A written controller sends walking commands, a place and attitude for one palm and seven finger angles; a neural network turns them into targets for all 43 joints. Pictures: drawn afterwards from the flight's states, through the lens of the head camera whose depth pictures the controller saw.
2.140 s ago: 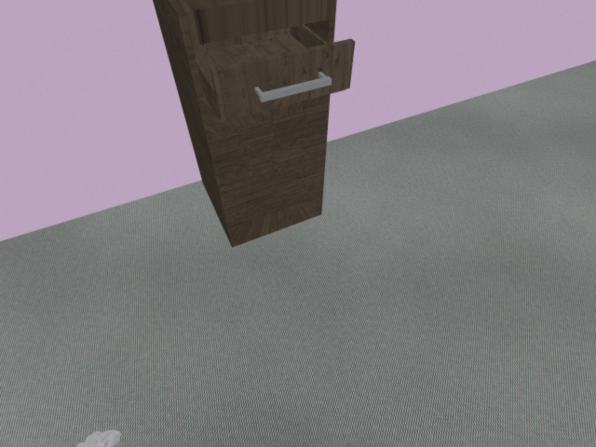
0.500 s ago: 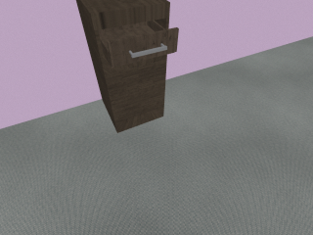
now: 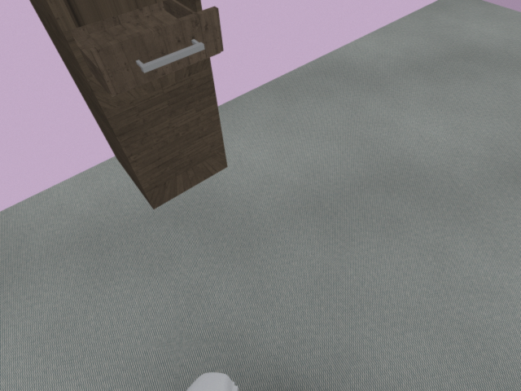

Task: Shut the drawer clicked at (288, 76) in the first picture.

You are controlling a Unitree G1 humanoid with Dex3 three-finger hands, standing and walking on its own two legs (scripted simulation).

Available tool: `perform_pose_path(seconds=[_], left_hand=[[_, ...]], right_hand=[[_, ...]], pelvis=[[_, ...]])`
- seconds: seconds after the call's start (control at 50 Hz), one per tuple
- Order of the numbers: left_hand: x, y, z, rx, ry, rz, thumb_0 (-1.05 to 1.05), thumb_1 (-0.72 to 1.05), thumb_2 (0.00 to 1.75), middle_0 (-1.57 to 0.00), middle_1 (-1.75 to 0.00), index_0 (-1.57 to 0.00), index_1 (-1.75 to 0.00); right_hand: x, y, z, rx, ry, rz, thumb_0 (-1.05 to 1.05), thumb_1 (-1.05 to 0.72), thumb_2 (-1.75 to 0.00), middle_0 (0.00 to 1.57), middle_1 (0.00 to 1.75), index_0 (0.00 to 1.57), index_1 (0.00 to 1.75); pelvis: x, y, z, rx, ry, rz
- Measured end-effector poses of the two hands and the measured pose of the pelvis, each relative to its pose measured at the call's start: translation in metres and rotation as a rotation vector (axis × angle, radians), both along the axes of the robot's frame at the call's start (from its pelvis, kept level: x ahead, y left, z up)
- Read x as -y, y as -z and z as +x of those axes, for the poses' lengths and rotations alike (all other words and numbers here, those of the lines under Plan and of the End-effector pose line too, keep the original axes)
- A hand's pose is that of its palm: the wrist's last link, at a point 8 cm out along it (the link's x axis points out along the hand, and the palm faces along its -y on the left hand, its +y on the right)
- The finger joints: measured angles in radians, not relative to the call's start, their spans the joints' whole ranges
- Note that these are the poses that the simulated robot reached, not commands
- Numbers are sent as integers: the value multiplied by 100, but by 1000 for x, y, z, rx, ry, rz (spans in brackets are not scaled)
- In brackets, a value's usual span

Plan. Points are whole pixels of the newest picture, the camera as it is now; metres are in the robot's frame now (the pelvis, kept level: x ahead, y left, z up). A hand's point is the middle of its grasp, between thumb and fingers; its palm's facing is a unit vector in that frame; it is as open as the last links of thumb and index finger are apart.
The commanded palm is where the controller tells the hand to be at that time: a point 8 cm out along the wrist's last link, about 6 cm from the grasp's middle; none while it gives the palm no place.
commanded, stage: walk to a spot facing it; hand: left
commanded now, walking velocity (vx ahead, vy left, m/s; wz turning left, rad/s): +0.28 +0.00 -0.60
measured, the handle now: (170, 54) +0.94 +0.36 +0.01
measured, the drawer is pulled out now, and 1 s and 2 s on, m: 0.15 0.15 0.15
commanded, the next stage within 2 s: turn to face it in 1.66 s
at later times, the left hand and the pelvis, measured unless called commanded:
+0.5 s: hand (172, 354) +0.19 +0.19 -0.16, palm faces -0.31 -0.94 -0.16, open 7.4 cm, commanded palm none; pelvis +0.05 +0.02 +0.01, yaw -19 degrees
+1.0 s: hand (267, 273) +0.36 +0.03 -0.16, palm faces -0.46 -0.87 -0.20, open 7.2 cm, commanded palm none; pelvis +0.21 -0.10 +0.00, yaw -29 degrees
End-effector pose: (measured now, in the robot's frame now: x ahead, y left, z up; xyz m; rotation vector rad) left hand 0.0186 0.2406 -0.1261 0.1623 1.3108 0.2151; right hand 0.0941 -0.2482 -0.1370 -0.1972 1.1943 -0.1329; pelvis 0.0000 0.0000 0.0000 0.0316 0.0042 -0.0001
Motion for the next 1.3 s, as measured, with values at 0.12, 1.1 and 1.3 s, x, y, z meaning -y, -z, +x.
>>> perform_pose_path(seconds=[0.12, 1.1, 1.3], left_hand=[[-17, 0, 10, 19, 50, -13, 1, 90, 90, -21, -30, -21, -30], [145, 17, 357, 24, 518, -66, 0, 92, 90, -20, -30, -20, -30], [134, 31, 388, -229, 503, -79, 1, 91, 90, -20, -30, -20, -30]], right_hand=[[-3, -18, -9, 56, 48, -33, 0, -91, -90, 20, 30, 20, 30], [100, -17, 96, 24, 544, -12, 1, -94, -90, 20, 30, 20, 29], [107, -27, 201, 102, 547, -64, 0, -91, -90, 20, 30, 20, 30]], pelvis=[[-13, -5, -3, -26, 69, -14], [109, -3, 252, -9, 513, -80], [116, -1, 346, 15, 569, -67]])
